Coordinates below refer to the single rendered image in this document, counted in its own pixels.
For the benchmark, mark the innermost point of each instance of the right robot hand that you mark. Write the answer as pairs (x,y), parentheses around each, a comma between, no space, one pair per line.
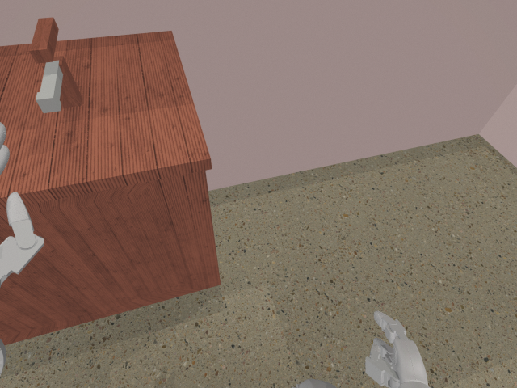
(399,364)

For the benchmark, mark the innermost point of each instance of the tap lever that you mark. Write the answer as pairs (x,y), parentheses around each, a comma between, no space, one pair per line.
(49,96)

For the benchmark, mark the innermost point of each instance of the left robot hand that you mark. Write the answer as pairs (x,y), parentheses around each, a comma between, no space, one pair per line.
(16,253)

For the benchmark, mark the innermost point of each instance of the counter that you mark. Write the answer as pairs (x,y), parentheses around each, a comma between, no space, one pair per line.
(114,182)

